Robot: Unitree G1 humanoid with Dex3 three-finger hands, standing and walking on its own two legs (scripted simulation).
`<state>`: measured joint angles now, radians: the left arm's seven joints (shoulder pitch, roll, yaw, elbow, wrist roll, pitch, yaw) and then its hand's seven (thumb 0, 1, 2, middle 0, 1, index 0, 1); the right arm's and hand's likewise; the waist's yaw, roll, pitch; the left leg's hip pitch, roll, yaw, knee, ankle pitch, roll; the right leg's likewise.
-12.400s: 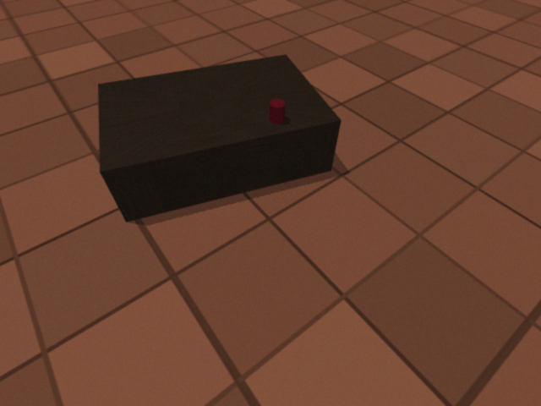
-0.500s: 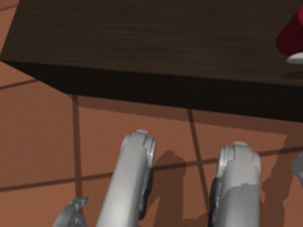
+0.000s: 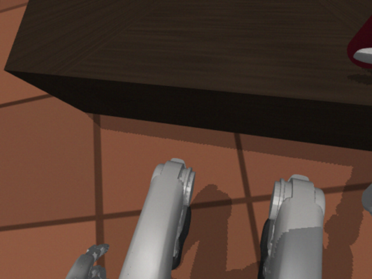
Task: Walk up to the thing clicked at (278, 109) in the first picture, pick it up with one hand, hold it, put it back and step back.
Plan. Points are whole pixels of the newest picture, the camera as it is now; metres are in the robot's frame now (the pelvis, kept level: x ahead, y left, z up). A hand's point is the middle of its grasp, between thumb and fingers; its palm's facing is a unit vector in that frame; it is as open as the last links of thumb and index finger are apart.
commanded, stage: close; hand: right
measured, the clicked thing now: out of the picture +0.56 -0.26 +0.00
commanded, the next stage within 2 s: settle in 0.20 s
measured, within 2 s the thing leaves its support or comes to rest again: leaves its support in 0.52 s
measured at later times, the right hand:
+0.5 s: hand out of the picture +0.56 -0.28 +0.02, palm faces +0.26 +0.96 -0.03, open 10.4 cm
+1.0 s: hand out of the picture +0.54 -0.29 +0.11, palm faces +0.28 +0.96 -0.02, open 10.7 cm
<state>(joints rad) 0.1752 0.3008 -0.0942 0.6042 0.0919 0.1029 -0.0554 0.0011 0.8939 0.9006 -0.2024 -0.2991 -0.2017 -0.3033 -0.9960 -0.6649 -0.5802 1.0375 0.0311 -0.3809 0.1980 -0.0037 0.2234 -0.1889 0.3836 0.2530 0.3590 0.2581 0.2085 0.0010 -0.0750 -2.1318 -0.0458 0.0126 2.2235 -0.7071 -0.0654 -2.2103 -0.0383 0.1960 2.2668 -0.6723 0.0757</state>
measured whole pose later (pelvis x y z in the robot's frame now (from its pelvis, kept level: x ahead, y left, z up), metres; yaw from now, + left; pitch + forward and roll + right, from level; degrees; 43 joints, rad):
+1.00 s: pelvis +0.01 +0.00 +0.07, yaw -2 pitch +36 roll +5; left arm 0.19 0.28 -0.03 0.60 0.03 0.09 -0.03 0.00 0.90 0.90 -0.20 -0.29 -0.20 -0.30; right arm -0.94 -0.59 -0.53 0.94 0.05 -0.28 0.15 0.01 0.57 -0.99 0.78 1.15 0.76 1.16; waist 0.17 -0.02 -0.15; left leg -1.94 -0.02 0.00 2.00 -0.69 -0.06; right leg -2.01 -0.06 0.14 2.03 -0.66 0.06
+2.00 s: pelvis +0.02 -0.01 +0.14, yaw -3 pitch +35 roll +5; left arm 0.20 0.26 -0.01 0.60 0.03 0.07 -0.02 0.00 0.92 0.88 -0.20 -0.31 -0.21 -0.30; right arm -0.83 -0.50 -0.50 0.87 0.07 -0.32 0.12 0.01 0.57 -0.99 0.79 1.14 0.77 1.15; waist 0.15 -0.03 -0.16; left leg -1.72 -0.01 0.00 1.78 -0.67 -0.06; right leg -1.79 -0.07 0.12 1.82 -0.64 0.05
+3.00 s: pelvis +0.06 -0.01 +0.32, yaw -6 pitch +15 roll +2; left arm 0.24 0.22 0.01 0.64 0.00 -0.01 0.02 0.01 0.89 0.90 -0.19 -0.30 -0.19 -0.30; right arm -0.27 -0.21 -0.23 0.48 0.14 -0.33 -0.01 0.00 0.58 -1.00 0.80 1.14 0.78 1.14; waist 0.05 -0.02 -0.09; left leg -0.84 0.02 0.00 1.06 -0.48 -0.04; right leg -0.90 -0.07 0.05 1.10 -0.47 0.04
